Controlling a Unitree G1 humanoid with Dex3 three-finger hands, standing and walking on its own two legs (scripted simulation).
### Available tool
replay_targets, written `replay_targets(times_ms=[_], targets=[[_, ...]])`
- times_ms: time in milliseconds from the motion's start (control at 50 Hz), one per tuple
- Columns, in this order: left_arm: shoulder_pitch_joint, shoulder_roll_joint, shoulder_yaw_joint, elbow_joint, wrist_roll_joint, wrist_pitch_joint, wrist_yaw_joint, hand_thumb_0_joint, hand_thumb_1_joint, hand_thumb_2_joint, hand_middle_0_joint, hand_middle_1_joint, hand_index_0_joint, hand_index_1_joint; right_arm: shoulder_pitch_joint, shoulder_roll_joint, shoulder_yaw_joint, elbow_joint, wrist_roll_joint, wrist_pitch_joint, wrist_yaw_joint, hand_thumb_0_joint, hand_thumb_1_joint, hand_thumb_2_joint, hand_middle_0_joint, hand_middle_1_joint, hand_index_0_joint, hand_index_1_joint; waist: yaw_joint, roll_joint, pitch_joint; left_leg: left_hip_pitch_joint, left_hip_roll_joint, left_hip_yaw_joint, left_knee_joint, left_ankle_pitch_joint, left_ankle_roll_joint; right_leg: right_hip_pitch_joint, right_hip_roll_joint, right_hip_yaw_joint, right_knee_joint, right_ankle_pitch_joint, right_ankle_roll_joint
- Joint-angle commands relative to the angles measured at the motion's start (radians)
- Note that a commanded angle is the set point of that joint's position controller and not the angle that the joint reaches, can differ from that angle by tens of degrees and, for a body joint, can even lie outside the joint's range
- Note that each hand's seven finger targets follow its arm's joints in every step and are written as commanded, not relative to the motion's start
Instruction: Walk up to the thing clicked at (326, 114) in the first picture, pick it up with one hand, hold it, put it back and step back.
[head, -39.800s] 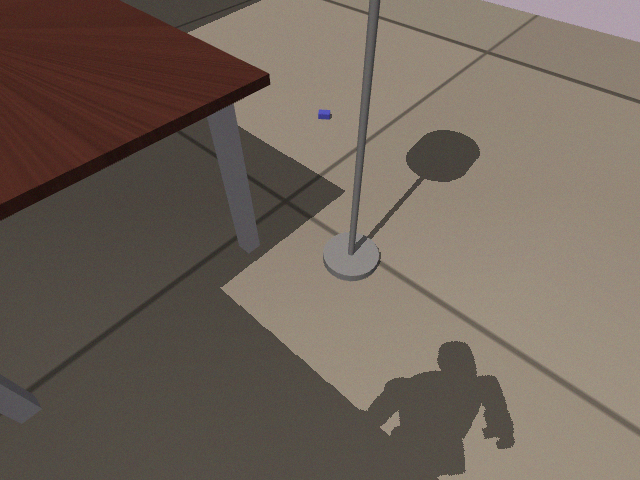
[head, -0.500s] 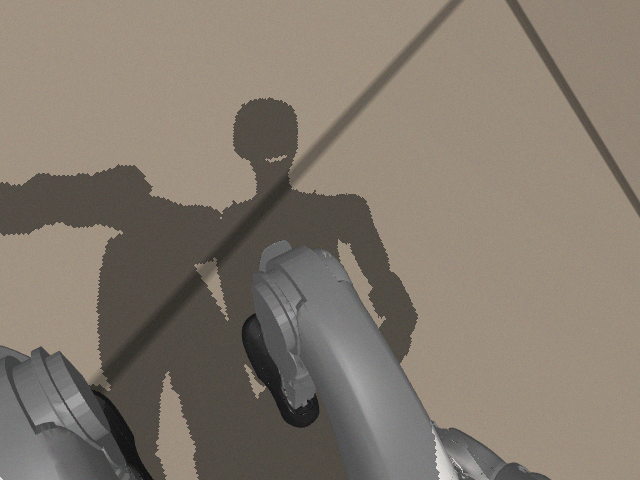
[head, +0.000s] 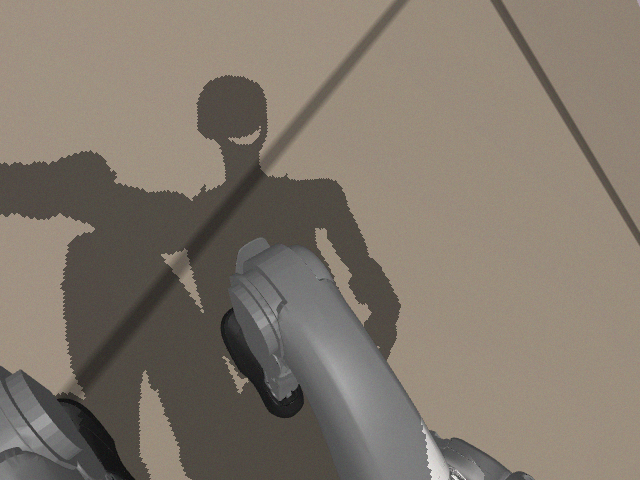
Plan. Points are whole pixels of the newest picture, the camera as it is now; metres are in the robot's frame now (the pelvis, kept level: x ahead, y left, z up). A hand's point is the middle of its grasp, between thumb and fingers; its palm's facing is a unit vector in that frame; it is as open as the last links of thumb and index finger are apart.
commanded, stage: rest palm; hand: left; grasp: from above
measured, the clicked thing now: out of the picture +0.44 +0.38 -0.31
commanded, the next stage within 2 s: close in 0.88 s
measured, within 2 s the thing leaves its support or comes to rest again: neither
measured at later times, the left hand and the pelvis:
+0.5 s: hand out of the picture +0.43 +0.35 -0.26, palm faces -0.12 -0.43 -0.90, open 13.3 cm; pelvis +0.00 +0.00 +0.00, yaw +0 degrees
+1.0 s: hand out of the picture +0.43 +0.34 -0.26, palm faces -0.12 -0.43 -0.90, open 12.9 cm; pelvis +0.00 +0.00 +0.00, yaw -1 degrees
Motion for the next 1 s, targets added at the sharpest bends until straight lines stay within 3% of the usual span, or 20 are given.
replay_targets(times_ms=[0,80,200,300,540,600,640,720,760,960,980], targets=[[-0.211,0.189,-0.039,-0.103,0.023,0.007,0.024,0.0,-0.378,0.848,-0.236,-0.94,-0.233,-0.943,0.221,-0.33,-0.078,0.042,0.018,-0.005,-0.007,0.0,-0.915,-0.909,0.2,0.3,0.199,0.3,-0.053,0.535,-0.65,0.484,0.039,0.117,-0.218,0.153,0.028,0.349,0.019,-0.108,-0.233,0.273,-0.052],[-0.189,0.193,-0.026,-0.103,0.027,0.009,0.031,0.0,-0.405,0.852,-0.195,-0.979,-0.202,-0.973,0.225,-0.336,-0.086,0.043,0.017,-0.006,-0.008,0.0,-0.915,-0.909,0.2,0.3,0.199,0.3,-0.049,0.547,-0.651,0.493,0.042,0.109,-0.235,0.153,0.024,0.362,0.019,-0.116,-0.231,0.276,-0.057],[-0.227,0.179,-0.046,-0.115,0.023,0.002,0.028,0.0,-0.421,0.858,-0.171,-0.999,-0.179,-0.99,0.208,-0.335,-0.082,0.044,0.011,-0.01,-0.012,0.0,-0.913,-0.909,0.2,0.299,0.199,0.299,-0.067,0.555,-0.639,0.499,0.042,0.11,-0.23,0.157,0.023,0.356,0.012,-0.116,-0.232,0.282,-0.055],[-0.22,0.167,-0.061,-0.112,0.021,0.0,0.025,0.0,-0.422,0.864,-0.176,-0.996,-0.182,-0.989,0.208,-0.334,-0.078,0.044,0.007,-0.012,-0.015,0.0,-0.913,-0.91,0.2,0.299,0.199,0.299,-0.065,0.56,-0.642,0.522,0.042,0.112,-0.229,0.18,0.02,0.371,0.014,-0.115,-0.236,0.306,-0.057],[-0.215,0.182,-0.054,-0.096,0.015,-0.001,0.04,0.0,-0.434,0.887,-0.163,-1.009,-0.167,-1.006,0.198,-0.344,-0.067,0.035,0.001,-0.017,-0.011,0.0,-0.911,-0.909,0.2,0.299,0.199,0.299,-0.072,0.554,-0.633,0.524,0.042,0.104,-0.234,0.177,0.02,0.381,0.014,-0.122,-0.238,0.307,-0.057],[-0.213,0.18,-0.061,-0.108,0.004,-0.004,0.034,0.0,-0.407,0.858,-0.162,-1.025,-0.179,-1.007,0.198,-0.343,-0.064,0.023,-0.001,-0.018,-0.012,0.0,-0.911,-0.908,0.2,0.299,0.199,0.299,-0.079,0.536,-0.632,0.512,0.04,0.113,-0.222,0.177,0.026,0.391,0.019,-0.115,-0.25,0.308,-0.052],[-0.214,0.199,-0.055,-0.109,0.01,0.001,0.041,0.0,-0.383,0.839,-0.166,-1.009,-0.187,-0.987,0.202,-0.345,-0.057,0.021,0.002,-0.012,-0.007,0.0,-0.908,-0.907,0.2,0.299,0.199,0.299,-0.068,0.561,-0.647,0.537,0.046,0.103,-0.235,0.205,0.019,0.383,0.016,-0.123,-0.236,0.322,-0.06],[-0.218,0.206,-0.045,-0.103,0.006,0.001,0.041,0.0,-0.386,0.843,-0.164,-1.009,-0.184,-0.989,0.195,-0.35,-0.057,0.017,0.003,-0.01,-0.011,0.0,-0.907,-0.907,0.2,0.299,0.199,0.299,-0.07,0.558,-0.637,0.524,0.047,0.103,-0.233,0.172,0.021,0.386,0.017,-0.124,-0.243,0.301,-0.057],[-0.209,0.199,-0.061,-0.1,0.007,0.0,0.03,0.0,-0.372,0.837,-0.175,-1.013,-0.196,-0.99,0.191,-0.346,-0.056,0.024,0.001,-0.015,-0.014,0.0,-0.909,-0.908,0.2,0.3,0.199,0.3,-0.079,0.544,-0.618,0.501,0.041,0.109,-0.232,0.154,0.023,0.372,0.015,-0.118,-0.246,0.283,-0.055],[-0.188,0.219,-0.052,-0.094,0.004,-0.008,0.025,0.0,-0.308,0.832,-0.223,-0.985,-0.242,-0.965,0.2,-0.346,-0.047,0.017,0.0,-0.016,-0.017,0.0,-0.907,-0.907,0.2,0.299,0.199,0.299,-0.076,0.532,-0.622,0.5,0.042,0.109,-0.223,0.164,0.026,0.401,0.02,-0.117,-0.253,0.293,-0.052],[-0.188,0.222,-0.049,-0.096,0.005,-0.007,0.026,0.0,-0.274,0.779,-0.235,-0.946,-0.258,-0.922,0.199,-0.353,-0.048,0.01,0.002,-0.017,-0.016,0.0,-0.901,-0.903,0.2,0.3,0.2,0.3,-0.074,0.526,-0.628,0.494,0.044,0.108,-0.218,0.163,0.028,0.405,0.025,-0.119,-0.258,0.29,-0.052]])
